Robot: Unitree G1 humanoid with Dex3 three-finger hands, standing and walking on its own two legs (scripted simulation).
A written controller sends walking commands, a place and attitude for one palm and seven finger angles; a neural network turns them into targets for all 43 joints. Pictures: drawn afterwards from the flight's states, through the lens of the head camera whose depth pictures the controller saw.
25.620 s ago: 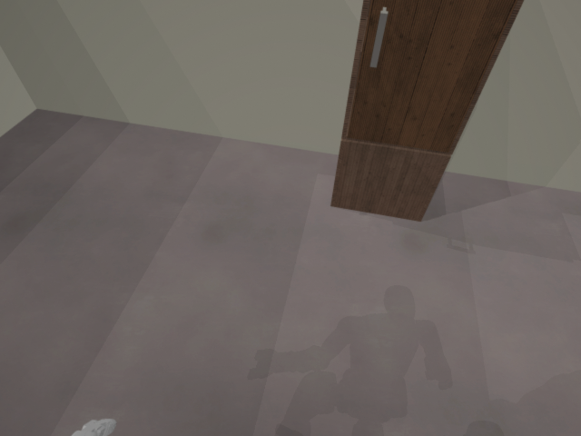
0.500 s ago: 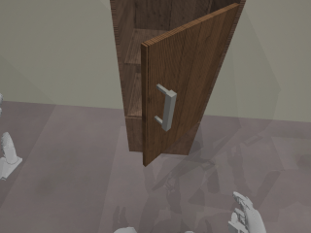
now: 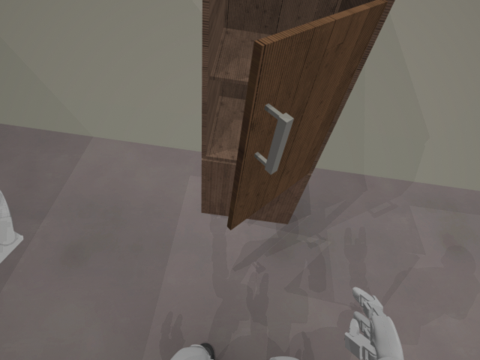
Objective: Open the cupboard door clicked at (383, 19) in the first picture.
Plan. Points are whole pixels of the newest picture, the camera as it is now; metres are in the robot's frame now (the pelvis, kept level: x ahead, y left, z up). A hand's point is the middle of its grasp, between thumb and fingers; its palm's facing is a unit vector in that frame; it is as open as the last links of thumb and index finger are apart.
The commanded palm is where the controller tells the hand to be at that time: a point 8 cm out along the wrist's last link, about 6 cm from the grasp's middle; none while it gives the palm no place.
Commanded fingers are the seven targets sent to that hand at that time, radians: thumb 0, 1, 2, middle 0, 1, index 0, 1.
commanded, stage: step back with the hand held close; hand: left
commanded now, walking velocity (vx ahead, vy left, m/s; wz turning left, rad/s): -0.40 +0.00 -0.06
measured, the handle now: (270, 140) +0.53 -0.02 +0.05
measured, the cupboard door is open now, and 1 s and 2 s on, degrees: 47 47 47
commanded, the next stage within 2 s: stop stepping back and stand still in 0.14 s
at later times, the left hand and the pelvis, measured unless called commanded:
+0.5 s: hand (5, 336) +0.12 +0.24 +0.17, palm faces +0.25 -0.83 -0.50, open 7.4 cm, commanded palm +0.05 +0.28 +0.18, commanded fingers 0.00 0.90 0.90 -0.20 -0.30 -0.20 -0.30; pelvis -0.12 +0.00 +0.00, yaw -6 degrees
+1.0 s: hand out of the picture +0.05 +0.26 +0.18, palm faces +0.35 -0.79 -0.50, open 7.4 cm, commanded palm +0.00 +0.31 +0.18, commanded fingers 0.00 0.90 0.90 -0.20 -0.30 -0.20 -0.30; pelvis -0.16 +0.02 -0.01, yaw -5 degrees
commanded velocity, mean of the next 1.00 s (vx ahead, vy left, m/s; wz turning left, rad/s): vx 0.06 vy -0.02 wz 0.00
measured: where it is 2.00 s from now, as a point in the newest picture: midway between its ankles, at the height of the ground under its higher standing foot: outside the picture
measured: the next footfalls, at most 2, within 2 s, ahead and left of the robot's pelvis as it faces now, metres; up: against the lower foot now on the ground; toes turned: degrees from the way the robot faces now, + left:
right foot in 0.22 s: -0.17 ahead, -0.15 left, +0.00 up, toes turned -5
left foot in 0.34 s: +0.10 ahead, +0.05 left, +0.00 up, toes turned -8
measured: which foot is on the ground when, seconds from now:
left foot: down 0.00-0.22, up 0.24-0.32, down 0.34-0.50, up 0.52-0.72, down 0.74-1.00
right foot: up 0.00-0.20, down 0.22-0.34, up 0.36-0.48, down 0.50-1.00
